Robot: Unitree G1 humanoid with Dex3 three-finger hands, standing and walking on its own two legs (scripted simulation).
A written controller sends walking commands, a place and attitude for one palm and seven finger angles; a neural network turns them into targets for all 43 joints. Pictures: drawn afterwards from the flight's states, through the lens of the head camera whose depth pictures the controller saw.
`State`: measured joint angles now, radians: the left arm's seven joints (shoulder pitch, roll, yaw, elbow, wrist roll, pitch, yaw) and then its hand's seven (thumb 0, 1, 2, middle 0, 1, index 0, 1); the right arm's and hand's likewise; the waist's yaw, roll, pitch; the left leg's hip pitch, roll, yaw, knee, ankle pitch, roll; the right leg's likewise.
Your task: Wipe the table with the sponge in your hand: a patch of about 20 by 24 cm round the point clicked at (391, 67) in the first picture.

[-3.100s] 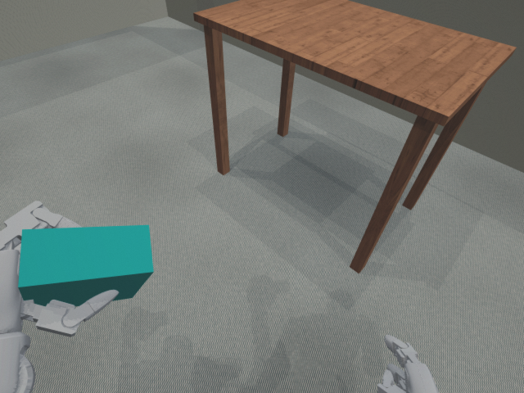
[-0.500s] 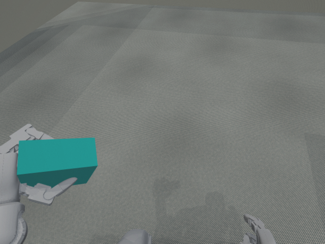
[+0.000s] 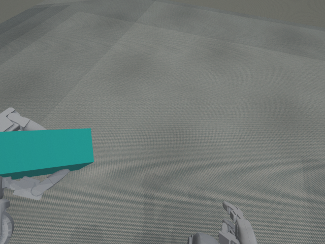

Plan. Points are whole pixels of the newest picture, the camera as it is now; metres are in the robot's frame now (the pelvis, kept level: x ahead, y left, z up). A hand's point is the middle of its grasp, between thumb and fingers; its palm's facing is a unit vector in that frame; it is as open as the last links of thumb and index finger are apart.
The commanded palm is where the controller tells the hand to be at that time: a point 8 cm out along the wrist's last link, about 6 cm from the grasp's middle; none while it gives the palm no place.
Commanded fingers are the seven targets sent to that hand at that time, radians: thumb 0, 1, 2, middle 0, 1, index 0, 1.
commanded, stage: walk around to get in front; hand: left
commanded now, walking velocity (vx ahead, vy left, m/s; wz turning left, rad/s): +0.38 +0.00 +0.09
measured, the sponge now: (60, 154) +0.24 +0.20 +0.17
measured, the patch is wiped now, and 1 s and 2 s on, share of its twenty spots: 0.00 0.00 0.00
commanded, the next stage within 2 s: walk to a spot facing it in 1.32 s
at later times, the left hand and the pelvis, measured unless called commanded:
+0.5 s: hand (88, 96) +0.35 +0.18 +0.19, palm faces +0.43 -0.76 -0.49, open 9.6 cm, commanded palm +0.28 +0.23 +0.18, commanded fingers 0.00 0.10 1.30 -1.20 -1.60 -1.20 -1.60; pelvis +0.16 -0.07 +0.01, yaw +7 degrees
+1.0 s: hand (89, 58) +0.47 +0.21 +0.20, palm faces +0.56 -0.65 -0.52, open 9.6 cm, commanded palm +0.42 +0.24 +0.18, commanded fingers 0.00 0.10 1.30 -1.20 -1.60 -1.20 -1.60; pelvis +0.32 -0.07 -0.01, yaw +12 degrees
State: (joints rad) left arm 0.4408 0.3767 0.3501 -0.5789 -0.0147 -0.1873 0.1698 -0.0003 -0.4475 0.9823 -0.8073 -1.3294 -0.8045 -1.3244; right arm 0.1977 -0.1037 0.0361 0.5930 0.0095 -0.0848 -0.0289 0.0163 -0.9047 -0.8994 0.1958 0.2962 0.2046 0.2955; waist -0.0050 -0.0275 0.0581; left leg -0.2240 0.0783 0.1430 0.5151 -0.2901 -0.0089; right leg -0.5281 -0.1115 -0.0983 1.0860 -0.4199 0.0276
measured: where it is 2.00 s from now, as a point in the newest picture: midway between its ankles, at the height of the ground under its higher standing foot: (166, 188)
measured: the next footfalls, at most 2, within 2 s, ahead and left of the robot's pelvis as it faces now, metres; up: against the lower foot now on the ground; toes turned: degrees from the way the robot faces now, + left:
right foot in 0.16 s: +0.18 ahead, -0.14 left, +0.00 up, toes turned -10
left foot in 0.66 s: +0.31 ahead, +0.09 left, +0.00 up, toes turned +19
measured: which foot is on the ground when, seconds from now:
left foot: down 0.00-0.16, up 0.18-0.64, down 0.66-1.00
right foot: up 0.00-0.14, down 0.16-0.66, up 0.68-1.00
